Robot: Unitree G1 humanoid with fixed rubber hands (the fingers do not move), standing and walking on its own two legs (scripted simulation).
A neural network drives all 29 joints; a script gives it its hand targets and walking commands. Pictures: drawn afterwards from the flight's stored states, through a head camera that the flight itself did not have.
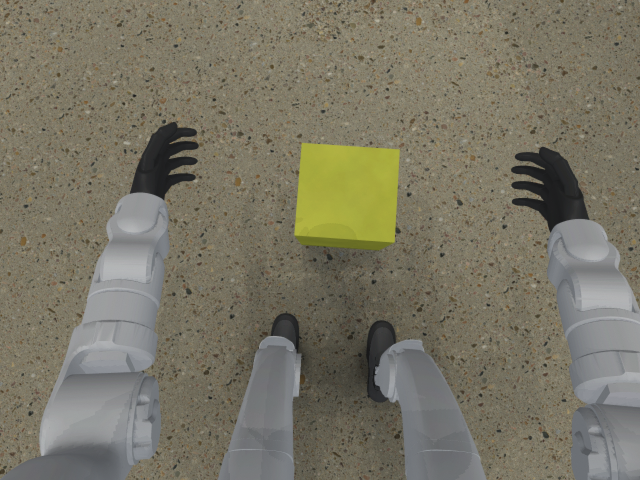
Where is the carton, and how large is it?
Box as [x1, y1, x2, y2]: [294, 143, 399, 250]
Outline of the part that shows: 302,143 294,235 301,244 378,250 394,242 399,149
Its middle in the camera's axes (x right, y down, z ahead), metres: +0.06 -0.08 +0.95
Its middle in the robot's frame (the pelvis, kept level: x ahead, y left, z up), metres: +0.49 -0.02 -0.58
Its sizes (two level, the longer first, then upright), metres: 0.210 0.200 0.250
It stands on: the floor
